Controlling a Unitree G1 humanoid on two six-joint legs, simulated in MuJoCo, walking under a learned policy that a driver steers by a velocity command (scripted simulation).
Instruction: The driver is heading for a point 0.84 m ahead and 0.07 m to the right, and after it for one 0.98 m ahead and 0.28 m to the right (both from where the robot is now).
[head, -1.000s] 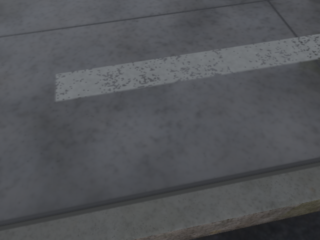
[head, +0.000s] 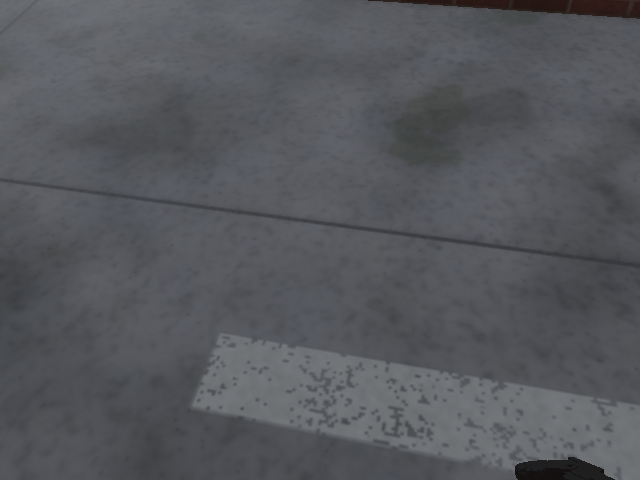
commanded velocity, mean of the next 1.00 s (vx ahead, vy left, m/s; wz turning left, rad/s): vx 0.50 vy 0.00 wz -0.15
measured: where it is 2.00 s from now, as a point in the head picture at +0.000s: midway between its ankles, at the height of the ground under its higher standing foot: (435, 288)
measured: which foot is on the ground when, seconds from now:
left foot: up 0.00-0.26, down 0.28-0.74, up 0.76-1.00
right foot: down 0.00-0.30, up 0.32-0.72, down 0.74-1.00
